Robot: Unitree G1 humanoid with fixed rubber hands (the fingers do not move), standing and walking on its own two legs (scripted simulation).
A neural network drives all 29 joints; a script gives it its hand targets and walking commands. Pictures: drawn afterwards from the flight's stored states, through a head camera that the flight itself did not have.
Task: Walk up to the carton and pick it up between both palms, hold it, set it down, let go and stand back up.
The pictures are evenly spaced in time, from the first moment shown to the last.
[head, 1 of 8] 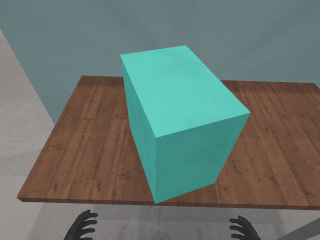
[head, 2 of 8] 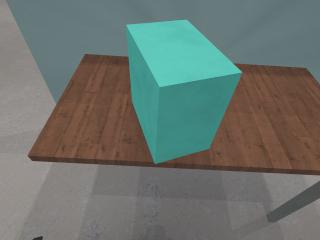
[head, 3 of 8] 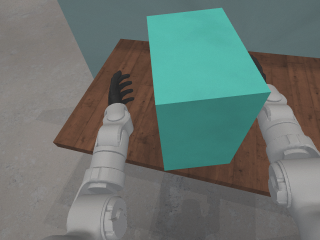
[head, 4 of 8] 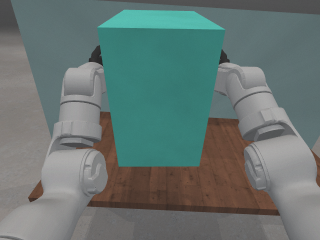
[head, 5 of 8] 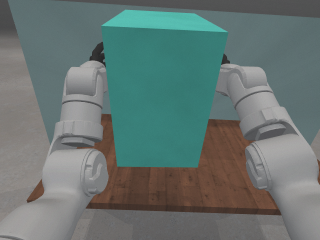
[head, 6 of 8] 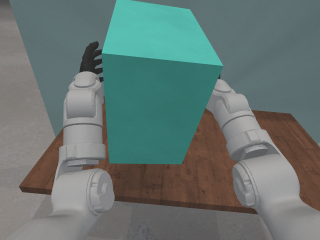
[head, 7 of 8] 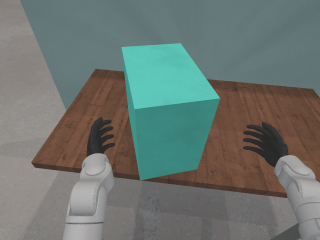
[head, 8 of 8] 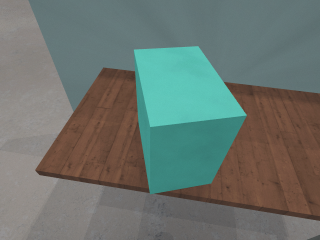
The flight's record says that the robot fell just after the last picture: no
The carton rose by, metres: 0.27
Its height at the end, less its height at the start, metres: +0.00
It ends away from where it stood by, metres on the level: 0.02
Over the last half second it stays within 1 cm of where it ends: yes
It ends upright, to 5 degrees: yes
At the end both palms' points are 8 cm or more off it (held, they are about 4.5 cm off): yes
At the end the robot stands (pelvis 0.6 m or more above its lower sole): yes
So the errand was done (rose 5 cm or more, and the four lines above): yes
